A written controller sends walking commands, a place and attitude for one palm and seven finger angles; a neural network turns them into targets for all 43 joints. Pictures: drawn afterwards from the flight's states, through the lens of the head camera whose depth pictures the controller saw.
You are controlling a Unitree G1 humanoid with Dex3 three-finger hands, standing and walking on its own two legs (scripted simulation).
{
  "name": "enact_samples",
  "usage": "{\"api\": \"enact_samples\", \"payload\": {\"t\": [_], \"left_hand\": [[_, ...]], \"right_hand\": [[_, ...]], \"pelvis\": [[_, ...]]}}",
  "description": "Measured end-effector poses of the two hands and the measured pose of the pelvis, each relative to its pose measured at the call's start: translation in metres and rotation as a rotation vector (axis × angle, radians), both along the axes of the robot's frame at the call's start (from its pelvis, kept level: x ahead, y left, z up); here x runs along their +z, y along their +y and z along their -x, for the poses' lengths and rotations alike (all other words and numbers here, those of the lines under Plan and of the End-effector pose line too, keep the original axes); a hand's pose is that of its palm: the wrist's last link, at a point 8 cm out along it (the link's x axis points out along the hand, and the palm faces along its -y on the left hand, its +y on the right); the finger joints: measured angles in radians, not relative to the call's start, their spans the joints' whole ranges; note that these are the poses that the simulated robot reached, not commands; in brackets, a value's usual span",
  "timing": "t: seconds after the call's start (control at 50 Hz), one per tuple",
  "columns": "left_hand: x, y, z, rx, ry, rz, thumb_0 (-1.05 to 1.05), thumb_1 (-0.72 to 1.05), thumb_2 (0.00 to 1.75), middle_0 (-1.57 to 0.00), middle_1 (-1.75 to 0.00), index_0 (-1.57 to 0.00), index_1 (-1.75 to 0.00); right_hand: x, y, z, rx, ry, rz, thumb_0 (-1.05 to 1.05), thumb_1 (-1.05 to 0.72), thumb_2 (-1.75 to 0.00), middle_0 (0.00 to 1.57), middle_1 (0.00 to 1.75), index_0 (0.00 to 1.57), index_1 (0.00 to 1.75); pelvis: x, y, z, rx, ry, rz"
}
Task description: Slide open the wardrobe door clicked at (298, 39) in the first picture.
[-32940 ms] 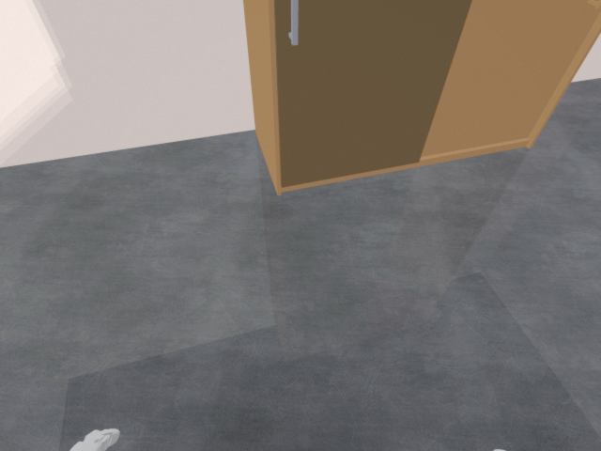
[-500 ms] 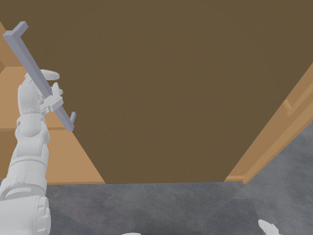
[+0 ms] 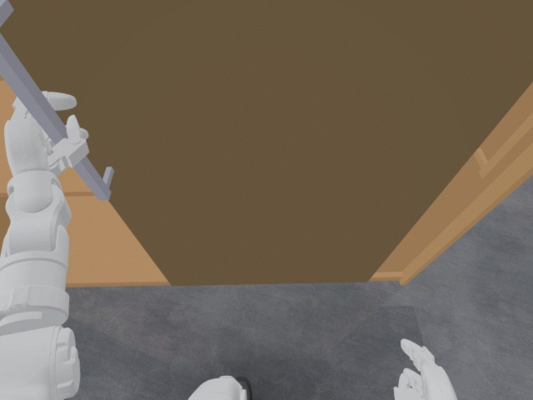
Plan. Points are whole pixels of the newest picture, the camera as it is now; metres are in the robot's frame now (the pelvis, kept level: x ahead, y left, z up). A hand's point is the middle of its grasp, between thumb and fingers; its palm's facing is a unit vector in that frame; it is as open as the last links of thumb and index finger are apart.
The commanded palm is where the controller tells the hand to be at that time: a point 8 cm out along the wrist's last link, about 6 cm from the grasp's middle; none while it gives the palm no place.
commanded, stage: stop walking and hold the door there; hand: left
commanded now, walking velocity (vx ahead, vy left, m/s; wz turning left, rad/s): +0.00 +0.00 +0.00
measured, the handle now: (64, 123) +0.45 +0.34 +0.13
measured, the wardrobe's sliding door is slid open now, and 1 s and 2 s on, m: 0.57 0.56 0.56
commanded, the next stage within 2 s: loosen the grip on the handle in 0.40 s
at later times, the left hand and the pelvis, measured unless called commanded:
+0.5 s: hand (79, 143) +0.41 +0.31 +0.12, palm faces +0.50 -0.83 -0.24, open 5.1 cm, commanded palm +0.36 +0.34 +0.13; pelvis +0.01 -0.02 +0.00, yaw -1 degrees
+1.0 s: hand (76, 143) +0.42 +0.31 +0.12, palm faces +0.50 -0.83 -0.24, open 13.4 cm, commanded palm +0.37 +0.34 +0.13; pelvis -0.01 -0.01 -0.01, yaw +1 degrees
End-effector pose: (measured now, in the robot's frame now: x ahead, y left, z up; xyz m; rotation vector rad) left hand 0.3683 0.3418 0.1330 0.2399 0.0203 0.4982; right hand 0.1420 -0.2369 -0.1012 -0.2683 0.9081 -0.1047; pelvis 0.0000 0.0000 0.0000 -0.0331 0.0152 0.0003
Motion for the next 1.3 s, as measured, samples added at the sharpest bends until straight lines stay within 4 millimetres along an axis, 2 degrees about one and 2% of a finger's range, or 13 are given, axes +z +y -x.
{"api": "enact_samples", "payload": {"t": [0.1,0.18,0.32,0.5,0.6,0.64,0.72,0.86,0.96,1.12,1.2,1.3], "left_hand": [[0.001,-0.001,0.0,0.025,0.014,0.014,-0.11,0.75,0.79,-0.45,-1.4,-0.33,-1.4],[0.001,-0.002,0.001,0.037,0.027,0.019,-0.11,0.75,0.79,-0.45,-1.4,-0.35,-1.4],[0.002,-0.003,0.001,0.055,0.048,0.029,-0.12,0.75,0.79,-0.45,-1.4,-0.37,-1.4],[0.003,-0.002,0.001,0.056,0.066,0.032,-0.12,0.75,0.78,-0.45,-1.4,-0.4,-1.4],[0.007,0.006,0.002,0.034,0.097,0.096,-0.09,0.66,0.76,-0.45,-1.4,-0.42,-1.4],[0.009,0.006,0.005,0.032,0.101,0.068,-0.07,0.59,0.74,-0.44,-1.39,-0.43,-1.4],[0.008,0.002,0.008,0.04,0.079,0.041,-0.03,0.36,0.63,-0.4,-1.36,-0.44,-1.4],[0.002,0.0,0.005,0.046,0.063,0.031,-0.01,-0.19,0.37,-0.39,-1.35,-0.42,-1.37],[-0.001,0.004,-0.001,0.055,0.063,0.028,-0.01,-0.41,0.27,-0.37,-1.3,-0.38,-1.31],[-0.002,0.007,-0.001,0.04,0.05,0.03,-0.01,-0.52,0.21,-0.29,-1.2,-0.35,-1.25],[-0.002,0.007,0.001,0.049,0.043,0.036,-0.01,-0.54,0.2,-0.27,-1.17,-0.32,-1.21],[-0.003,0.017,0.002,0.066,0.064,0.039,-0.01,-0.55,0.2,-0.26,-1.16,-0.33,-1.21]], "right_hand": [[0.005,-0.037,0.023,-0.079,0.029,0.067,0.01,-0.9,-0.9,0.21,0.3,0.2,0.3],[0.008,-0.059,0.04,-0.132,0.049,0.108,0.01,-0.9,-0.9,0.21,0.3,0.2,0.3],[0.007,-0.074,0.061,-0.181,0.084,0.124,0.01,-0.9,-0.9,0.2,0.3,0.2,0.3],[-0.001,-0.061,0.065,-0.185,0.099,0.081,0.01,-0.9,-0.9,0.21,0.3,0.2,0.3],[0.004,-0.054,0.058,-0.109,0.044,0.062,0.01,-0.9,-0.9,0.21,0.3,0.2,0.3],[0.007,-0.053,0.056,-0.089,0.018,0.065,0.01,-0.9,-0.9,0.21,0.3,0.2,0.3],[0.008,-0.054,0.055,-0.078,0.0,0.084,0.01,-0.9,-0.9,0.21,0.3,0.2,0.3],[0.004,-0.05,0.063,-0.082,0.028,0.111,0.01,-0.9,-0.9,0.21,0.3,0.2,0.3],[-0.001,-0.042,0.07,-0.098,0.06,0.105,0.01,-0.9,-0.9,0.21,0.3,0.2,0.3],[-0.008,-0.027,0.069,-0.105,0.095,0.073,0.01,-0.9,-0.9,0.21,0.3,0.2,0.3],[-0.008,-0.022,0.058,-0.104,0.077,0.061,0.01,-0.9,-0.9,0.21,0.3,0.2,0.3],[-0.006,-0.021,0.042,-0.095,0.045,0.065,0.01,-0.9,-0.9,0.21,0.3,0.2,0.3]], "pelvis": [[0.0,-0.009,-0.001,-0.005,0.005,-0.002],[0.0,-0.015,-0.003,-0.007,0.004,-0.005],[0.0,-0.021,-0.007,-0.011,0.001,-0.007],[0.001,-0.022,-0.008,-0.016,-0.003,-0.008],[-0.001,-0.024,-0.001,0.007,0.039,-0.025],[-0.002,-0.023,0.004,0.012,0.045,-0.024],[-0.006,-0.021,0.014,0.024,0.054,-0.018],[-0.01,-0.016,0.019,0.034,0.068,-0.01],[-0.01,-0.012,0.013,0.028,0.076,-0.008],[-0.008,-0.004,0.0,0.022,0.076,-0.008],[-0.008,-0.003,-0.006,0.018,0.074,-0.009],[-0.009,-0.004,-0.009,0.021,0.079,-0.01]]}}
